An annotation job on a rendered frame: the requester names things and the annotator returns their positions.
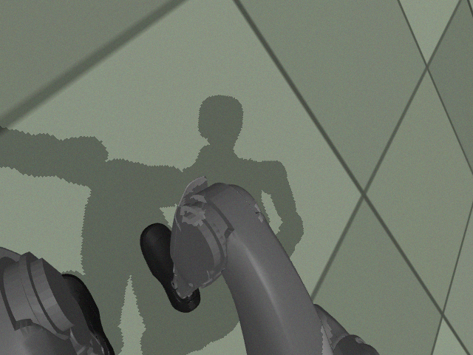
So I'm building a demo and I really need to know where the right robot hand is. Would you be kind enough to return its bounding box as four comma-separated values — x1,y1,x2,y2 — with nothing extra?
314,304,349,352

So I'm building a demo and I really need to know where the right robot foot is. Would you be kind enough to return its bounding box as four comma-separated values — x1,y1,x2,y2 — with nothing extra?
140,223,200,313

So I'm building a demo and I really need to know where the left robot foot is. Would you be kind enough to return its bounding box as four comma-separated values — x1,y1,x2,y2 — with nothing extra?
62,274,115,355

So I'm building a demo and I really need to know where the right robot arm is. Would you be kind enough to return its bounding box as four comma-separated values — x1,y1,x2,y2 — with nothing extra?
333,334,380,355

